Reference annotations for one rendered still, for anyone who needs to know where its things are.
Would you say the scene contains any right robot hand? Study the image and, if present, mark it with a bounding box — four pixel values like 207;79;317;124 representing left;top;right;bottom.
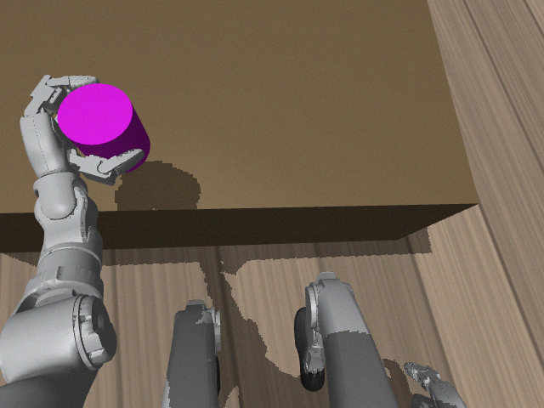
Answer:
404;362;467;408

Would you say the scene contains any left robot arm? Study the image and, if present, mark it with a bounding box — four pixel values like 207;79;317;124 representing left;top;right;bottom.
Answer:
0;172;117;408

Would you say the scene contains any right robot foot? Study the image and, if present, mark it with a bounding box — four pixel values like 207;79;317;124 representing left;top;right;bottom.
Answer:
294;307;325;392

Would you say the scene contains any left robot hand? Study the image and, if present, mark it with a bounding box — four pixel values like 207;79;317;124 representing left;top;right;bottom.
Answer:
20;75;145;186

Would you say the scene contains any can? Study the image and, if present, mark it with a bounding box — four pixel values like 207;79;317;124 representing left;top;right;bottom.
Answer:
57;83;150;173

